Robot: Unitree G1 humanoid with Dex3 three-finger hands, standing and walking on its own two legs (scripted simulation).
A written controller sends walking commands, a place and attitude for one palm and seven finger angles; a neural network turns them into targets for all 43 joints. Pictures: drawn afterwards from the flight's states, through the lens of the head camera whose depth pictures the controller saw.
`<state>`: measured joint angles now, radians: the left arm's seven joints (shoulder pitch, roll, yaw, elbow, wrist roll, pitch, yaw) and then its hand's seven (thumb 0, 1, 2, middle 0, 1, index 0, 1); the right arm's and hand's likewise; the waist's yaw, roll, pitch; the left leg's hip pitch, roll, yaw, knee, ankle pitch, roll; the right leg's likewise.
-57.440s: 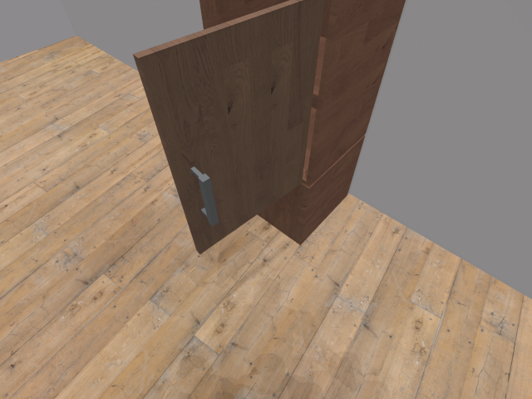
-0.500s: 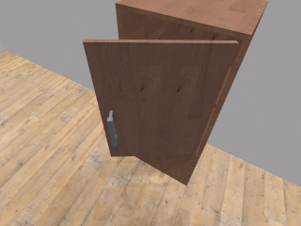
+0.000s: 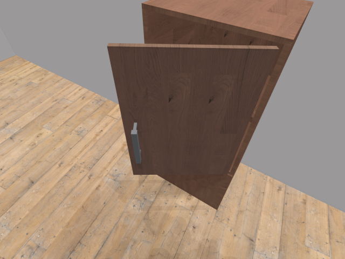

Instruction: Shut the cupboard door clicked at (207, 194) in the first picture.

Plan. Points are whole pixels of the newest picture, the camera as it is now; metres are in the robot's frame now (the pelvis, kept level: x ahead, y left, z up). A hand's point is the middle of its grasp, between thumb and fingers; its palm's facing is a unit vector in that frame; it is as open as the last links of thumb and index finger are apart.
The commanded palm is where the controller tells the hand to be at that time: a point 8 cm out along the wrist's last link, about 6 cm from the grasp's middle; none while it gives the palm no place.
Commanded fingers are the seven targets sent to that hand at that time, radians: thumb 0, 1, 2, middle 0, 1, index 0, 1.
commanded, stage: look again from close up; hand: left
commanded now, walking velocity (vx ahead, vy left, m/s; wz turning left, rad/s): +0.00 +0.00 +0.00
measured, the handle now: (137, 143) +0.50 +0.16 -0.10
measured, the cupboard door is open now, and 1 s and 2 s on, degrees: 34 34 34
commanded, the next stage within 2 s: shuffle to correct the standing spot in 0.50 s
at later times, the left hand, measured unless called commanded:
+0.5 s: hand out of the picture +0.07 +0.21 -0.16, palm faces -0.03 -0.96 -0.29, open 7.4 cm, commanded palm none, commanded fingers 0.00 0.90 0.90 -0.20 -0.30 -0.20 -0.30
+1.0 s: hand out of the picture +0.03 +0.13 -0.18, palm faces +0.04 -0.99 -0.16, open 7.4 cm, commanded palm none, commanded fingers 0.00 0.90 0.90 -0.20 -0.30 -0.20 -0.30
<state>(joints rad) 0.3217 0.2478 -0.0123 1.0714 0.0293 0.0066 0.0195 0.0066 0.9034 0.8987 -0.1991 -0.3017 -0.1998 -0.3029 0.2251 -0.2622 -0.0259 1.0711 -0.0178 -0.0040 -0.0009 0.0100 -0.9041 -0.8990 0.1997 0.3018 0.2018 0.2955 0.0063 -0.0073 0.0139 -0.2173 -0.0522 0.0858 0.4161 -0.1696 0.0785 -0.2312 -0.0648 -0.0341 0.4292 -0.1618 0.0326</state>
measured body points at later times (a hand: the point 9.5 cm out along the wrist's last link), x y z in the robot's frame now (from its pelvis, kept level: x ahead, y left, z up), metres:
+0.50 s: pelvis +0.02 -0.01 +0.00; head +0.02 -0.01 +0.45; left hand +0.07 +0.26 -0.14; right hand +0.07 -0.28 -0.14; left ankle +0.04 +0.07 -0.74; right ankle +0.05 -0.15 -0.74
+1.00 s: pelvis +0.07 -0.03 +0.00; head +0.08 -0.02 +0.45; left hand +0.03 +0.18 -0.16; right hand +0.07 -0.25 -0.16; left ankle +0.04 +0.07 -0.74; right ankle +0.05 -0.15 -0.74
